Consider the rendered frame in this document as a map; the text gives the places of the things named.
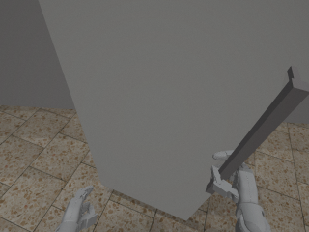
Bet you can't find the right robot hand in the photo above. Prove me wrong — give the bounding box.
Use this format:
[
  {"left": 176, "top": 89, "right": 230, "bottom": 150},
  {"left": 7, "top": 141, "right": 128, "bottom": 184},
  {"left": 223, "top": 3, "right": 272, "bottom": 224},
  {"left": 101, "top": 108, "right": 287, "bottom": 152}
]
[{"left": 210, "top": 150, "right": 259, "bottom": 206}]

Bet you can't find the robot right forearm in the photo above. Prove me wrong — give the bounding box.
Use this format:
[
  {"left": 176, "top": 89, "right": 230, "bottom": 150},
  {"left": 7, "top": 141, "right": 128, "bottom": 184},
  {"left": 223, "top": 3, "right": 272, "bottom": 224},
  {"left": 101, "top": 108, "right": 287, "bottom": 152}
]
[{"left": 235, "top": 202, "right": 271, "bottom": 232}]

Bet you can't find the left robot hand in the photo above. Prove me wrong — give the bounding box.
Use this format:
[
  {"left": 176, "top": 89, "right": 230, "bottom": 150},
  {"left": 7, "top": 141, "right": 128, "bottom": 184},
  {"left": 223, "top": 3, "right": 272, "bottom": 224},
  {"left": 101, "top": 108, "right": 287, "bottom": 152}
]
[{"left": 61, "top": 185, "right": 98, "bottom": 231}]

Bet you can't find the robot left forearm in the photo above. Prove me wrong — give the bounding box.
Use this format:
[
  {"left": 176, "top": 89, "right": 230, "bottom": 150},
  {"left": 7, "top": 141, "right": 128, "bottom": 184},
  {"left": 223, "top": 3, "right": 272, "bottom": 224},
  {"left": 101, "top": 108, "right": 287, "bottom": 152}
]
[{"left": 54, "top": 221, "right": 79, "bottom": 232}]

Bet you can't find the handle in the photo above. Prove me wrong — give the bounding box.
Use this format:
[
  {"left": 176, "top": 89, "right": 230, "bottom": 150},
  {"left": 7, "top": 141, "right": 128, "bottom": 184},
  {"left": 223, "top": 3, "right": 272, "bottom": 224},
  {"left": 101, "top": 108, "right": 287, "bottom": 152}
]
[{"left": 206, "top": 66, "right": 309, "bottom": 195}]

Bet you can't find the fridge door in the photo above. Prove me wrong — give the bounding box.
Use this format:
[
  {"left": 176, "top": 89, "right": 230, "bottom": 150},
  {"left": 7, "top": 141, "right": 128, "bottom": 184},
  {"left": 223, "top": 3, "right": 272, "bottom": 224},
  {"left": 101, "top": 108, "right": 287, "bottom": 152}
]
[{"left": 38, "top": 0, "right": 309, "bottom": 221}]

